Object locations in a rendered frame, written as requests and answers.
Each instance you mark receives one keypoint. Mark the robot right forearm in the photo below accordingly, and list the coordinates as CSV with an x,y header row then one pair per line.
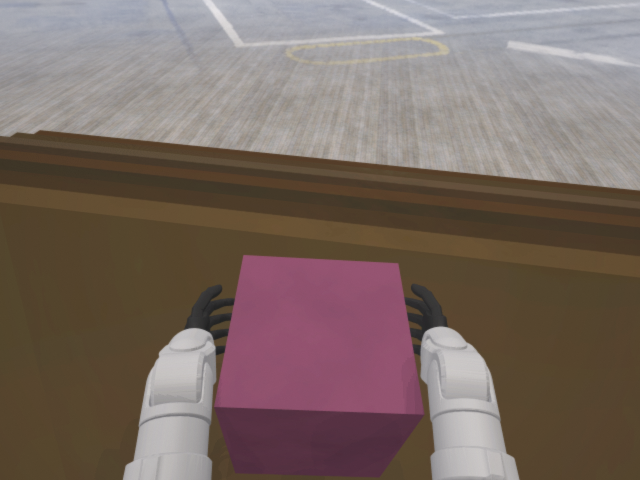
x,y
468,438

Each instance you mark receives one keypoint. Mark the left robot hand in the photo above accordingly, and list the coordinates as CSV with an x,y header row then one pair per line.
x,y
200,315

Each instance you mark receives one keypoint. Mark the right robot hand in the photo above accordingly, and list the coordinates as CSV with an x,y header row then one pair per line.
x,y
431,310

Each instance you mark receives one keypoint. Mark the robot left forearm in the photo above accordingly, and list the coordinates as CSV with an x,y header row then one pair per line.
x,y
172,442

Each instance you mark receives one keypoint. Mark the carton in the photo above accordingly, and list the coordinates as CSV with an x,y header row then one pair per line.
x,y
319,375

